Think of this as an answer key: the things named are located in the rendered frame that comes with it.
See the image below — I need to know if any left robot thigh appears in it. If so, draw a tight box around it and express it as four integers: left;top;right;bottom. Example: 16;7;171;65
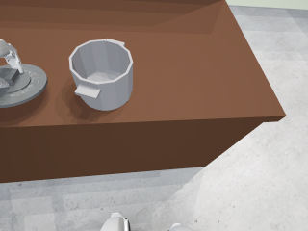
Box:
100;217;129;231

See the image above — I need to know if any left robot shin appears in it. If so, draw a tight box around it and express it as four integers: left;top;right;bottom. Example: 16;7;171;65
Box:
111;213;123;218

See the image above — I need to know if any knob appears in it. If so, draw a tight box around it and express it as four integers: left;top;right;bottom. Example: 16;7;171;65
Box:
0;67;20;84

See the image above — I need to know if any pot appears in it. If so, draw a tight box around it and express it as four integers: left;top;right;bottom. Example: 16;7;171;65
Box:
69;38;133;111

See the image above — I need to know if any table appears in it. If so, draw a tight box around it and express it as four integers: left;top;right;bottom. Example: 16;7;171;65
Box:
0;0;286;184

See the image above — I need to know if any lid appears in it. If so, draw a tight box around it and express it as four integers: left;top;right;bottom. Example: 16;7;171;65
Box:
0;64;48;108

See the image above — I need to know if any left robot hand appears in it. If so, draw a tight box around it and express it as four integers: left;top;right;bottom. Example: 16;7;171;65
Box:
0;39;24;89

